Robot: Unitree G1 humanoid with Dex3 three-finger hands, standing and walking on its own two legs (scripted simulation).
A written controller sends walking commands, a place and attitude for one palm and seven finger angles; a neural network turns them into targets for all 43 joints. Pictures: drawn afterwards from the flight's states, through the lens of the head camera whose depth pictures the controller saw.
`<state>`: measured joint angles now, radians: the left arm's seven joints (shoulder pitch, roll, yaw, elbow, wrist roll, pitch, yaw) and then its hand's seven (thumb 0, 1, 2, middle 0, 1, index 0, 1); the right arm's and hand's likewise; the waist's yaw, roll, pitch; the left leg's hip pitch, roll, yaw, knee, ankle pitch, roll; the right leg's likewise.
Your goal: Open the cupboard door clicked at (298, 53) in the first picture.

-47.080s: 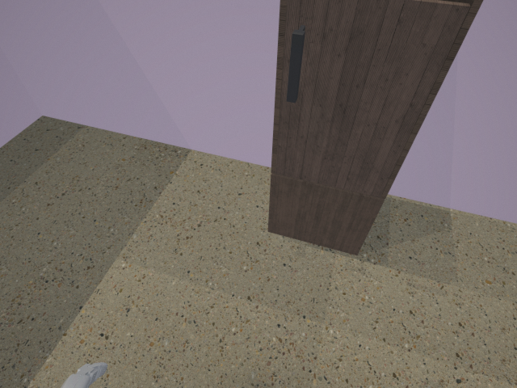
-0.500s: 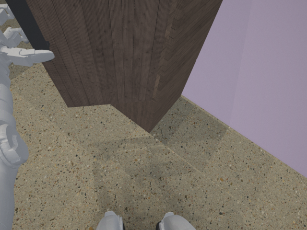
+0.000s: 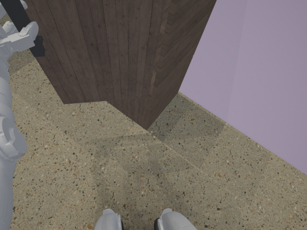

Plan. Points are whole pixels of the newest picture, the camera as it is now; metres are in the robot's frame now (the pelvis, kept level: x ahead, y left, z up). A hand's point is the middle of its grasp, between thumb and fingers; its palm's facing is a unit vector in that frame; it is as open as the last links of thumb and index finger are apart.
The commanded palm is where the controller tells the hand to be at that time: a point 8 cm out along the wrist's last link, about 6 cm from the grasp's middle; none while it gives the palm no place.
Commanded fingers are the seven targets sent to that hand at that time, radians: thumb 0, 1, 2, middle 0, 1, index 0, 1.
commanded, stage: pull the door open along its arc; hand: left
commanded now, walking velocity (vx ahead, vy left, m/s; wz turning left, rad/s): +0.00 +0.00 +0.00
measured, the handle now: (24, 17) +0.61 +0.23 +0.13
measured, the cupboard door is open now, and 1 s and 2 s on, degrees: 46 55 80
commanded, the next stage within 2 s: none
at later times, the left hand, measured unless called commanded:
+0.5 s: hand (29, 46) +0.52 +0.21 +0.14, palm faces +0.03 -1.00 +0.02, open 6.9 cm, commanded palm +0.47 +0.25 +0.13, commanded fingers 0.00 0.90 0.90 -0.40 -1.35 -0.40 -1.35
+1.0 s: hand (38, 52) +0.50 +0.19 +0.13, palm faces +0.15 -0.99 +0.04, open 6.3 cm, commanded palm +0.48 +0.24 +0.13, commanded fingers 0.00 0.90 0.90 -0.40 -1.35 -0.40 -1.35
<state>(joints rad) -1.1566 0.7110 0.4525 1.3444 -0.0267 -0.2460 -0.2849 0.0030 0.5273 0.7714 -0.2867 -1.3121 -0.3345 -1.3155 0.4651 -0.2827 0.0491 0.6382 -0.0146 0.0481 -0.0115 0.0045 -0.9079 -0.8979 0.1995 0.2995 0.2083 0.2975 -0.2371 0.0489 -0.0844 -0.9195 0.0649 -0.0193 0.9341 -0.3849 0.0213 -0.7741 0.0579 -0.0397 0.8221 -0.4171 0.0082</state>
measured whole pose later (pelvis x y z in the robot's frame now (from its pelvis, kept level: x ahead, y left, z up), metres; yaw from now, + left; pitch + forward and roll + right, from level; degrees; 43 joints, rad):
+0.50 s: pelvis +0.02 +0.00 +0.01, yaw -2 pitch +18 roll -3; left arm -0.82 0.56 0.46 1.04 -0.13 -0.22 -0.29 0.01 0.60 0.74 -0.26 -1.32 -0.28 -1.31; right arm 0.48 -0.28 0.02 0.60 0.01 0.08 0.01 0.01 -0.91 -0.90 0.20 0.30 0.21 0.30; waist -0.18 0.06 -0.13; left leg -0.78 0.08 0.03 0.86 -0.40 0.02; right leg -0.66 0.06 0.01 0.76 -0.42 0.00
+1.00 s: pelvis -0.01 -0.01 +0.01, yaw +2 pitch +16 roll -3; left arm -1.00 0.49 0.41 1.23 -0.09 -0.28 -0.13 0.02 0.64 0.81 -0.32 -1.31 -0.35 -1.33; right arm 0.38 -0.27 0.03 0.65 0.00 0.03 -0.02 0.01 -0.91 -0.90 0.20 0.30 0.21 0.30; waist -0.15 0.04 -0.09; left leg -0.82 0.05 -0.02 0.89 -0.36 0.00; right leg -0.69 0.04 -0.04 0.83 -0.42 -0.01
